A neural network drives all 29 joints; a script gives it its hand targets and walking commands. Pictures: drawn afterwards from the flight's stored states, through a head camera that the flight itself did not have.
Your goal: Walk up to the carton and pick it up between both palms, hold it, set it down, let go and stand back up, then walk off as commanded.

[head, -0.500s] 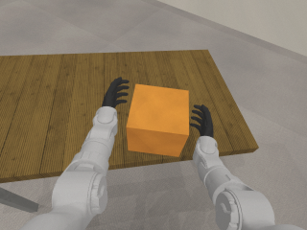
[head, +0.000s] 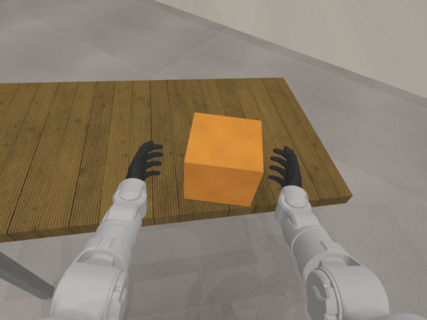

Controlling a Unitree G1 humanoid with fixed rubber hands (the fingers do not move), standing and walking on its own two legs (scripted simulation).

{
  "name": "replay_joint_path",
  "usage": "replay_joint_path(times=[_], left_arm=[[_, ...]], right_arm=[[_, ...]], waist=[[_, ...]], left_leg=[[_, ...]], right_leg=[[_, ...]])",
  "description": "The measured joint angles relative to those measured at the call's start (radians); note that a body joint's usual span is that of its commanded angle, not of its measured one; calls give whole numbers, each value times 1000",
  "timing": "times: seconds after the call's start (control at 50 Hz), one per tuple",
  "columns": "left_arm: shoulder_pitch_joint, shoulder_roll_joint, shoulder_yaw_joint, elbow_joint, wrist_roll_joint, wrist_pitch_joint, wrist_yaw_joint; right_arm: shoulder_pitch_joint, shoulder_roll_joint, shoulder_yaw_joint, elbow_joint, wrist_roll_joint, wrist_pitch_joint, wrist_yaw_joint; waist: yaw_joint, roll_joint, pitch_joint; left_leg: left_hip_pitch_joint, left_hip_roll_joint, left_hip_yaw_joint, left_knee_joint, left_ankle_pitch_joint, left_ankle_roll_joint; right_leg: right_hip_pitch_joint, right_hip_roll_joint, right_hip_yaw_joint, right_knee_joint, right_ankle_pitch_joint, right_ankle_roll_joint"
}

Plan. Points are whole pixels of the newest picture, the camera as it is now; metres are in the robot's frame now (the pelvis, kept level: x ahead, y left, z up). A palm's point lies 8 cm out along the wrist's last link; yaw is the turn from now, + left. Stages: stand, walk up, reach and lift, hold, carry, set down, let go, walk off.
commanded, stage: set down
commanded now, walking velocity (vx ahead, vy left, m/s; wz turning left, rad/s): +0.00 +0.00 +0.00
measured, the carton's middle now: (222, 159) +0.48 -0.03 -0.03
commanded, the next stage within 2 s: none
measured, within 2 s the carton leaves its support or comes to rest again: neither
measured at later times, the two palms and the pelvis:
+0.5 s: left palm (135, 199) +0.35 +0.16 +0.00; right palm (295, 195) +0.33 -0.16 +0.04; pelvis -0.01 +0.00 +0.00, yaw +0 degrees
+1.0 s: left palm (133, 211) +0.33 +0.16 +0.00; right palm (305, 214) +0.29 -0.17 +0.03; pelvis -0.01 +0.00 +0.00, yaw +0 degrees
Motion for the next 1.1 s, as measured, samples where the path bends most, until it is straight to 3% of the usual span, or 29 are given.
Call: replay_joint_path(times=[0.24,0.46,0.68,0.72,0.94,1.1], left_arm=[[-23,24,-57,2,-61,0,-18],[57,24,-64,-3,-61,-36,-25],[208,34,-64,-137,-61,-37,-32],[255,40,-65,-239,-61,-13,-31],[295,49,-64,-353,-61,81,-56],[401,54,-59,-503,-61,149,-72]], right_arm=[[24,-14,-4,-44,16,55,19],[64,-15,35,-101,26,19,30],[170,-14,63,-224,50,26,45],[217,-14,83,-296,64,33,47],[337,-14,123,-440,71,81,53],[454,-14,163,-606,76,103,53]], waist=[[0,0,21],[0,0,33],[0,0,33],[0,0,32],[0,1,24],[0,0,40]], left_leg=[[0,0,0,4,19,3],[0,0,0,4,20,9],[0,0,0,4,14,17],[0,0,0,4,14,19],[3,0,0,-2,14,21],[34,-2,0,-25,22,21]], right_leg=[[0,0,0,4,20,0],[0,0,0,4,20,4],[0,1,0,4,13,5],[0,1,0,4,12,5],[0,1,0,4,10,5],[21,-1,0,4,5,3]])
